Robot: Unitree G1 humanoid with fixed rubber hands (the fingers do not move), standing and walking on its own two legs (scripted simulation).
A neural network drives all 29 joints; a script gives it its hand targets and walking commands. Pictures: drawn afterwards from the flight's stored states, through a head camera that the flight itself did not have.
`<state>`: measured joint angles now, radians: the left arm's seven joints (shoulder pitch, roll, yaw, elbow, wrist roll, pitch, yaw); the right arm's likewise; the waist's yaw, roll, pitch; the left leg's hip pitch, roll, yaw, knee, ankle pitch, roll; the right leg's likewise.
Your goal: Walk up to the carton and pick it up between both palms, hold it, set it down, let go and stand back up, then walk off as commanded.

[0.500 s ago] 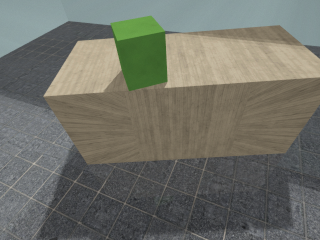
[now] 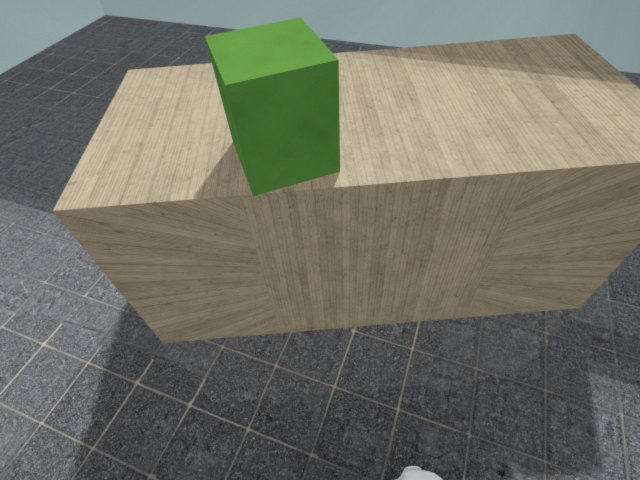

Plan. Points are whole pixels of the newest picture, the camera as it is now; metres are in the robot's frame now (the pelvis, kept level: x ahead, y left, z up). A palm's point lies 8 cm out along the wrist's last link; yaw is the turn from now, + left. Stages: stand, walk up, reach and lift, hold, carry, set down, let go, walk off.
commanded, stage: walk up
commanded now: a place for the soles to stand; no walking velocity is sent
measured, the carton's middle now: (276, 108) +0.82 +0.09 +0.03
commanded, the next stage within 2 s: none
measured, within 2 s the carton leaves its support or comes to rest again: neither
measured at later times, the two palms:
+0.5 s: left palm (42, 464) +0.19 +0.38 -0.07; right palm (552, 475) +0.15 -0.26 -0.11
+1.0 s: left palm (14, 414) +0.26 +0.46 -0.08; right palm (481, 407) +0.23 -0.19 -0.09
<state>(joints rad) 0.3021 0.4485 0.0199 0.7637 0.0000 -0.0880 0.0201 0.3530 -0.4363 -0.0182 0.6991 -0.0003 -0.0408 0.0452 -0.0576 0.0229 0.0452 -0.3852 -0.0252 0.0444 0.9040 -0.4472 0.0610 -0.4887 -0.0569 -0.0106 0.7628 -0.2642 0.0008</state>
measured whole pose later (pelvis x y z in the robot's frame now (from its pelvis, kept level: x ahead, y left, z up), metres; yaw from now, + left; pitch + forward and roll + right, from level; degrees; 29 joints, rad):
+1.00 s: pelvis +0.18 +0.13 +0.00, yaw +0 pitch +1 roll +0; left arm 0.31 0.47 0.02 0.79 0.00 -0.06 0.05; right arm 0.33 -0.44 -0.02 0.70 0.00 -0.02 0.04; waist -0.05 0.00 0.07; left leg -0.41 -0.03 0.08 0.82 -0.42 0.07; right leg -0.56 -0.05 0.03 1.04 -0.50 -0.01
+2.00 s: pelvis +0.21 +0.15 -0.01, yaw -2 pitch -1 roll +1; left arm 0.27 0.45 0.02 0.79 0.00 -0.03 -0.02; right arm 0.34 -0.44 -0.02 0.74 0.00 -0.10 0.00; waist -0.04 -0.02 0.03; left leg -0.42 -0.01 0.06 0.86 -0.44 0.05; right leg -0.57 -0.04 0.02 1.11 -0.44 -0.02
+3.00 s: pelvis +0.35 +0.08 +0.01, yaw -5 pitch +1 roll +1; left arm 0.26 0.45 0.03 0.79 0.00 -0.03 -0.05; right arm 0.36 -0.44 -0.02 0.76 0.00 -0.12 -0.01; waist -0.01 -0.09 0.03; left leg -0.40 0.04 0.04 0.74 -0.35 0.02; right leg -0.53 -0.03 -0.01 0.94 -0.42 -0.06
